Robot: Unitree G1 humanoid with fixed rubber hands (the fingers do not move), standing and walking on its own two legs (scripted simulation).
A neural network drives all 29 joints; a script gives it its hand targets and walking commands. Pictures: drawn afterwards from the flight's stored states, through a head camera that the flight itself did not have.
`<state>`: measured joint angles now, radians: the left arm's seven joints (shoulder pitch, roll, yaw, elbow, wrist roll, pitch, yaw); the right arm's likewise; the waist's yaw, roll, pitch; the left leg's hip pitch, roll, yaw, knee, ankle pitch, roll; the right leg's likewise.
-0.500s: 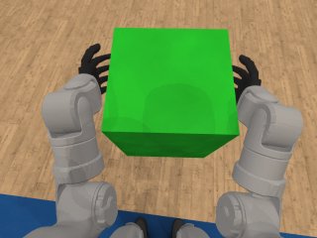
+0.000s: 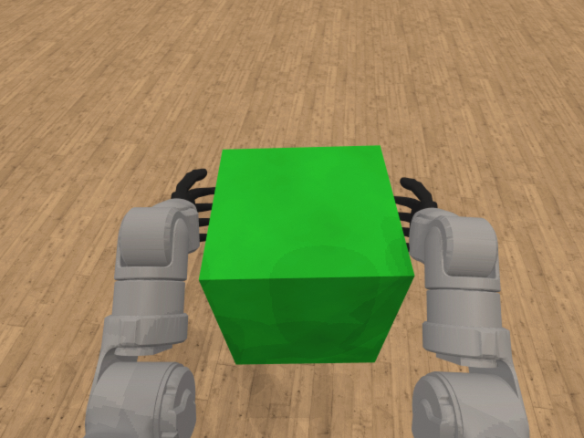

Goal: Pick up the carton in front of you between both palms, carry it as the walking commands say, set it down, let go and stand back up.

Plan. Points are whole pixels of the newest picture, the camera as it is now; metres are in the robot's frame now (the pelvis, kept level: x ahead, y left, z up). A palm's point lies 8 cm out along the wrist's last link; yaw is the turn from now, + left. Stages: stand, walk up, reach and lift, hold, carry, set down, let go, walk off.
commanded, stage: carry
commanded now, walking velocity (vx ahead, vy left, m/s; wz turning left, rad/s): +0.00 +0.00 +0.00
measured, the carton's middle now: (303, 262) +0.37 +0.00 +0.04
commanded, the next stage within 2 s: none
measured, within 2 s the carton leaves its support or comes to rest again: neither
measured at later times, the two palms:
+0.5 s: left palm (218, 132) +0.51 +0.12 +0.16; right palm (430, 153) +0.48 -0.18 +0.15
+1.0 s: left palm (251, 36) +0.72 +0.09 +0.20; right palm (426, 41) +0.72 -0.21 +0.20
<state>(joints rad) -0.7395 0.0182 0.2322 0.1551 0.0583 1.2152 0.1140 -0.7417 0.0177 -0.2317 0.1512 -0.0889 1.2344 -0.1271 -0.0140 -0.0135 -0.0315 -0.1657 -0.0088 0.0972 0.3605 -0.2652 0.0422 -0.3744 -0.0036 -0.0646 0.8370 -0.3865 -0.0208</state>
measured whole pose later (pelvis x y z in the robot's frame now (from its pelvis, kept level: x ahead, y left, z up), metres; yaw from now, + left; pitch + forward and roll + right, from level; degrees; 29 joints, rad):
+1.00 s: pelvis +0.34 -0.06 +0.03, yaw -1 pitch +5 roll +0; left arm -0.88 0.02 0.27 0.27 0.07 1.32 0.13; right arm -0.90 -0.05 -0.26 0.28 -0.05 1.36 -0.15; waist 0.04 0.01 -0.07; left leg -0.53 0.00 0.02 1.22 -0.44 0.04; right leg -0.44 0.00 -0.11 0.58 -0.22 -0.07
